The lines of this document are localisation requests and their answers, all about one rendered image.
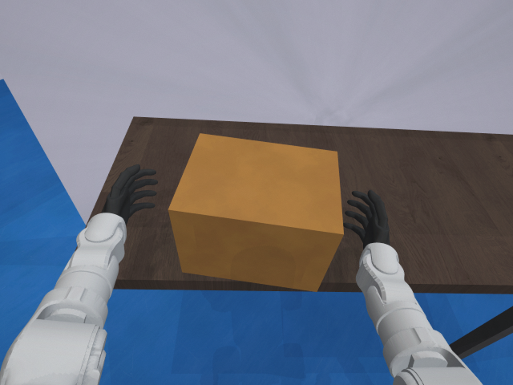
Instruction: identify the robot left hand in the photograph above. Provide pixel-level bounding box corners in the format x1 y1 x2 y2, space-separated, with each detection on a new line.
101 164 158 225

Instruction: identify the left robot upper arm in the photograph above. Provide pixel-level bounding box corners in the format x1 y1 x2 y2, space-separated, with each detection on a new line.
5 319 107 385

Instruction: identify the right robot upper arm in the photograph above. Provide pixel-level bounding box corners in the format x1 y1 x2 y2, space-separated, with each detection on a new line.
393 367 482 385

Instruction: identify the left robot forearm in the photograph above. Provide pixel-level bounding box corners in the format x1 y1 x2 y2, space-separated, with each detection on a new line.
0 213 127 385

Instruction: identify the carton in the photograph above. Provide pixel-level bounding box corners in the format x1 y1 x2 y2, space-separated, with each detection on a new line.
168 133 344 292

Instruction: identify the robot right hand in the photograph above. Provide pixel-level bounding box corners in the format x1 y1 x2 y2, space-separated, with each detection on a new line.
343 190 390 250

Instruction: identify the table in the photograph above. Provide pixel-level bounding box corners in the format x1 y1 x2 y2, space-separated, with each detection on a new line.
75 116 513 359

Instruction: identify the right robot forearm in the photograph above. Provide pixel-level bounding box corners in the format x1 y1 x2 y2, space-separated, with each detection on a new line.
356 243 483 385

